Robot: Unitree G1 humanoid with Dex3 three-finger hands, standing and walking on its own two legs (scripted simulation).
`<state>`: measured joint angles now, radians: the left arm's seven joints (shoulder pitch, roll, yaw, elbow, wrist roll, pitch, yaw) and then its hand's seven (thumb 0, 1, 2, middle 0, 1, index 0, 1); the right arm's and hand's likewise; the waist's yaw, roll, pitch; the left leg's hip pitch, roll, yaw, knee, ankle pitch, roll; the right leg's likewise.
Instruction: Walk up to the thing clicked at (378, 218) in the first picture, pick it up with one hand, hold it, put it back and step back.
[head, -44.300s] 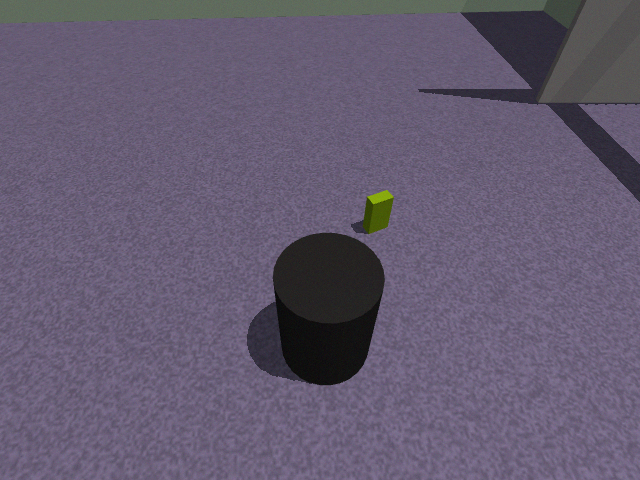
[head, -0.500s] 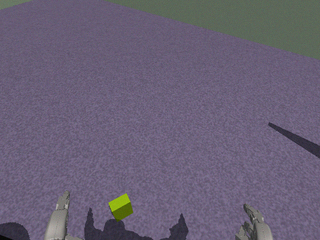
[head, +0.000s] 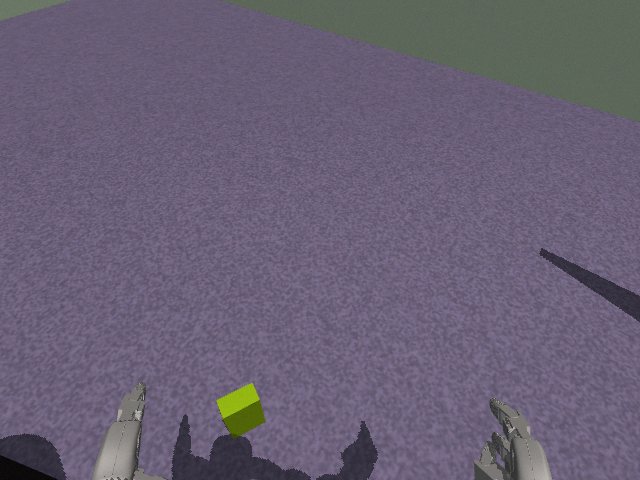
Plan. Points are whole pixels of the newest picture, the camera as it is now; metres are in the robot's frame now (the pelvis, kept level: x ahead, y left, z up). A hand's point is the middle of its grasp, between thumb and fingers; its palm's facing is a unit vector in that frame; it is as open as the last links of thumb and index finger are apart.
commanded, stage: home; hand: left
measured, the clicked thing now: (242, 411) +0.41 +0.21 -0.63
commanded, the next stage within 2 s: stand in 1.20 s
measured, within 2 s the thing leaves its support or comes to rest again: neither
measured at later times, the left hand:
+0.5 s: hand (170, 474) +0.16 +0.18 -0.05, palm faces +0.11 -0.95 -0.29, open 17.5 cm
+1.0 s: hand (168, 467) +0.16 +0.19 -0.05, palm faces +0.11 -0.95 -0.29, open 17.6 cm
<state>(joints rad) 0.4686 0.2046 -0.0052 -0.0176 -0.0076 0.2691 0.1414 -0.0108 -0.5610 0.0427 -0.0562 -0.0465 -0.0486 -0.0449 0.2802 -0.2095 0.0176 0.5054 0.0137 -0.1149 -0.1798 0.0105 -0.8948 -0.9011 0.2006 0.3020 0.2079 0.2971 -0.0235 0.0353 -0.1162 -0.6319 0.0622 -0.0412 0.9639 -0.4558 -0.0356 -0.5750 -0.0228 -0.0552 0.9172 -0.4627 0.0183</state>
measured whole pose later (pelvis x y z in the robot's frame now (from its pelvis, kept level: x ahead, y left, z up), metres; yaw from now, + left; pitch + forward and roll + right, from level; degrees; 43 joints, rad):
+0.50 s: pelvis -0.01 +0.00 +0.00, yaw +0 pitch +6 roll -2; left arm 0.47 0.21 -0.01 -0.01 -0.01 0.25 0.13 -0.01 -0.54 0.06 -0.06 -0.05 -0.05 -0.05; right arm 0.28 -0.20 0.02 0.51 0.01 -0.13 -0.18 0.01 -0.90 -0.90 0.20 0.30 0.21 0.30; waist -0.02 0.03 -0.10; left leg -0.63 0.06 -0.04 0.95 -0.43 -0.03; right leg -0.58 -0.02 -0.05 0.92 -0.44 0.02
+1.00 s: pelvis -0.01 +0.00 +0.00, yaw +0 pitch +7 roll -2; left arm 0.47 0.21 -0.01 -0.01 0.00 0.25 0.13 -0.01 -0.56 0.04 -0.06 -0.05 -0.05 -0.05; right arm 0.28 -0.20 0.02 0.52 0.01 -0.14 -0.18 0.01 -0.90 -0.90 0.20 0.30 0.21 0.30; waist -0.01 0.03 -0.10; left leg -0.63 0.06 -0.03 0.96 -0.44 -0.03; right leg -0.58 -0.02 -0.05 0.92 -0.45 0.02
